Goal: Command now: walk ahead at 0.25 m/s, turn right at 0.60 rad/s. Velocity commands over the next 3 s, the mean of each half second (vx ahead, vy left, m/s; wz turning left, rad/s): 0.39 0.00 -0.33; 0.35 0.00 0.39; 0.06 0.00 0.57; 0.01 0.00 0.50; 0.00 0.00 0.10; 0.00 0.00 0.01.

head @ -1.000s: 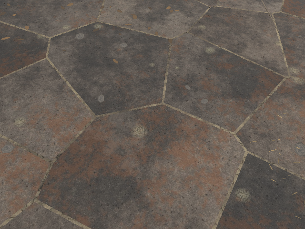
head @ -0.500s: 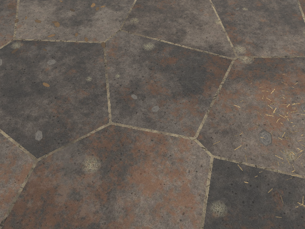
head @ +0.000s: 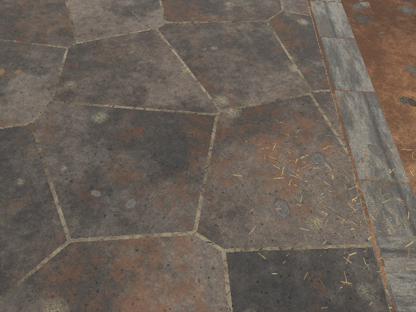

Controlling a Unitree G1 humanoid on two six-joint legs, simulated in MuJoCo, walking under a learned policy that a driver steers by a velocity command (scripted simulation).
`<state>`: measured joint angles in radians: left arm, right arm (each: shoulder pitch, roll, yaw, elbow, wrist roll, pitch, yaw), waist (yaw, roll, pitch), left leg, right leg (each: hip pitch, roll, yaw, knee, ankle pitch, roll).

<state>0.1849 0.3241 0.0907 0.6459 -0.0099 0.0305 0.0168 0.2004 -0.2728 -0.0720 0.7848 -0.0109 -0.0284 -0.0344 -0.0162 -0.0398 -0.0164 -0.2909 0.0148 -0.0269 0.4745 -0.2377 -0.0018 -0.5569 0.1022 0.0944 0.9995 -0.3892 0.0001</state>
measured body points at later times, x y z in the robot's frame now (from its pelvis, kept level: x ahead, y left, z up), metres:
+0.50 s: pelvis +0.15 -0.09 +0.00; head +0.17 -0.11 +0.45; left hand +0.30 +0.16 -0.09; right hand +0.20 -0.38 -0.12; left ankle +0.17 +0.07 -0.65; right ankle +0.11 -0.18 -0.74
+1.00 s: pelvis +0.40 -0.07 -0.01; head +0.46 -0.06 +0.43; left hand +0.52 +0.22 -0.11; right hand +0.59 -0.33 -0.10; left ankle +0.48 -0.01 -0.74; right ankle +0.36 -0.24 -0.65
